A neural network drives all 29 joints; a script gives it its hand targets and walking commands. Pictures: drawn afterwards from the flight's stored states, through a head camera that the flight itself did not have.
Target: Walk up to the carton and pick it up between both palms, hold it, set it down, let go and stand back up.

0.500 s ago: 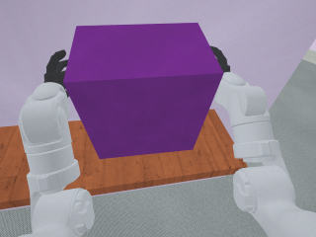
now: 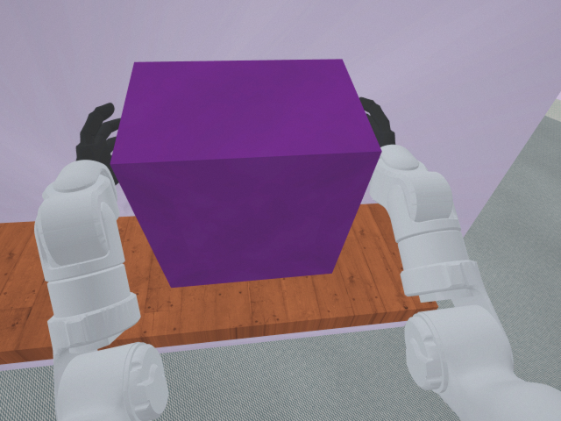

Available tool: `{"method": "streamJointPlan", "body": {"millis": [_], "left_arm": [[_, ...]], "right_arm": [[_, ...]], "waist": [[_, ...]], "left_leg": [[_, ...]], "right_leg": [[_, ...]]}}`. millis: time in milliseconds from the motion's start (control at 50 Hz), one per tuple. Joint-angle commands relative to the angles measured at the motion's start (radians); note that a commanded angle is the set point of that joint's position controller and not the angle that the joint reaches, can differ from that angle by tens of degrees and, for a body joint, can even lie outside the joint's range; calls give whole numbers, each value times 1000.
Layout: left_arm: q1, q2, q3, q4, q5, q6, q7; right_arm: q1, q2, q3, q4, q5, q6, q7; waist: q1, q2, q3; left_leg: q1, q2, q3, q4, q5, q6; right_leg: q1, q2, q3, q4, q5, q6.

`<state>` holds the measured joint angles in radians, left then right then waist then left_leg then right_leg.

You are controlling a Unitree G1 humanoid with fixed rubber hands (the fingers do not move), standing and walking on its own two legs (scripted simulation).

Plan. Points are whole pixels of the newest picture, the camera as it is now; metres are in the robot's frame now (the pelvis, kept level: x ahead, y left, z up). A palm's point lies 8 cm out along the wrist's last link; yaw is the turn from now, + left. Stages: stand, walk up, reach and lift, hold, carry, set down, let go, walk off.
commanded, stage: set down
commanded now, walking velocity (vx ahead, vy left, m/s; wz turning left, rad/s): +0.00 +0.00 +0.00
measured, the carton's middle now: (248, 184) +0.40 +0.03 +0.17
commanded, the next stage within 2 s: none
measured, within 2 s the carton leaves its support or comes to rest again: rests again in 1.50 s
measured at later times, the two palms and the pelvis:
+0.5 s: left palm (125, 189) +0.38 +0.20 +0.17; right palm (370, 183) +0.41 -0.15 +0.16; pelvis +0.02 +0.01 +0.00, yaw -1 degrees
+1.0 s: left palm (123, 203) +0.38 +0.20 +0.15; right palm (358, 192) +0.42 -0.14 +0.13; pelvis +0.01 +0.01 +0.00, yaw +1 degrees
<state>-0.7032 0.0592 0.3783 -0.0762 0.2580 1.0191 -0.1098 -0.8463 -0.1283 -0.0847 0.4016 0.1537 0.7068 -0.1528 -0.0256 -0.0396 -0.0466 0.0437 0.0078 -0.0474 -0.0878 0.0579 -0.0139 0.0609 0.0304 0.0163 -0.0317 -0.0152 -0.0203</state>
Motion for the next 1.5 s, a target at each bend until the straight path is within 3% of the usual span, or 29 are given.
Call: {"method": "streamJointPlan", "body": {"millis": [0, 100, 180, 300, 320, 340, 440, 580, 720, 860, 960, 1080, 1160, 1240, 1280, 1400, 1480], "left_arm": [[-646, -260, -347, -103, -181, -114, -139], [-557, -286, -305, -93, -140, -142, -140], [-506, -305, -283, -100, -120, -174, -125], [-514, -363, -337, -168, -142, -248, -55], [-518, -355, -334, -164, -138, -261, -43], [-523, -363, -345, -159, -135, -271, -31], [-497, -385, -387, -85, -133, -311, 6], [-421, -386, -374, 28, -133, -314, -19], [-474, -405, -402, -59, -175, -359, -35], [-578, -409, -442, -62, -184, -459, 9], [-506, -381, -362, 120, -122, -493, 21], [-410, -348, -209, 325, -53, -515, -13], [-439, -397, -210, 302, -49, -573, -27], [-556, -466, -310, 189, -102, -665, 3], [-592, -482, -360, 186, -112, -701, 23], [-443, -452, -308, 365, -56, -716, 16], [-396, -452, -281, 388, -59, -694, -7]], "right_arm": [[-708, 285, 154, -296, 68, -128, 141], [-622, 299, 168, -278, 34, -164, 154], [-602, 303, 194, -302, 25, -209, 181], [-651, 319, 233, -390, 18, -316, 234], [-660, 331, 235, -393, 16, -334, 241], [-664, 332, 236, -380, 12, -348, 247], [-615, 345, 233, -261, -20, -391, 259], [-522, 346, 213, -82, -36, -379, 243], [-568, 414, 252, -162, -19, -390, 225], [-654, 432, 254, -199, -48, -462, 232], [-591, 397, 199, -60, -91, -483, 235], [-476, 370, 106, 125, -154, -465, 254], [-495, 423, 108, 113, -163, -489, 279], [-614, 504, 179, -10, -158, -560, 295], [-627, 512, 183, -16, -174, -591, 296], [-453, 461, 125, 181, -217, -591, 277], [-402, 454, 92, 233, -216, -564, 276]], "waist": [[-30, 84, -513], [-22, 79, -522], [-3, 39, -535], [17, 28, -687], [39, 27, -704], [37, 36, -702], [31, 46, -629], [25, 60, -483], [15, 33, -601], [32, 52, -745], [61, 48, -617], [86, 8, -385], [89, 6, -480], [86, -8, -791], [79, 22, -849], [68, 39, -589], [67, 55, -463]], "left_leg": [[80, -39, 74, 54, 203, 11], [91, -38, 71, 28, 294, 1], [102, -35, 67, 14, 354, 3], [216, -31, 63, 67, 542, -17], [225, -34, 62, 71, 546, -17], [232, -32, 62, 79, 550, -15], [282, -34, 60, 116, 546, -21], [222, -36, 62, 116, 476, -23], [152, -45, 59, 97, 527, -7], [143, -51, 57, 108, 519, -13], [106, -44, 57, 92, 368, -3], [19, -38, 57, 37, 210, 28], [24, -37, 56, 38, 306, 27], [49, -46, 46, 62, 464, 20], [65, -48, 44, 73, 533, 10], [75, -53, 51, 88, 432, -12], [45, -45, 51, 91, 390, -11]], "right_leg": [[204, -11, -5, 76, 181, 104], [248, -8, -13, 55, 309, 104], [279, 6, -28, 56, 368, 103], [216, 22, -38, 67, 437, 82], [207, 25, -41, 70, 433, 81], [189, 20, -35, 65, 430, 79], [100, 23, -42, 52, 377, 72], [121, 11, -24, 18, 334, 62], [230, 3, -12, 78, 508, 73], [199, 1, -27, 113, 460, 65], [133, -2, -25, 79, 317, 61], [128, -3, -16, 32, 199, 71], [145, 5, -17, 39, 272, 66], [212, 10, -22, 93, 450, 55], [215, 6, -23, 99, 525, 52], [117, 10, -34, 46, 400, 51], [82, 7, -21, 19, 327, 40]]}}
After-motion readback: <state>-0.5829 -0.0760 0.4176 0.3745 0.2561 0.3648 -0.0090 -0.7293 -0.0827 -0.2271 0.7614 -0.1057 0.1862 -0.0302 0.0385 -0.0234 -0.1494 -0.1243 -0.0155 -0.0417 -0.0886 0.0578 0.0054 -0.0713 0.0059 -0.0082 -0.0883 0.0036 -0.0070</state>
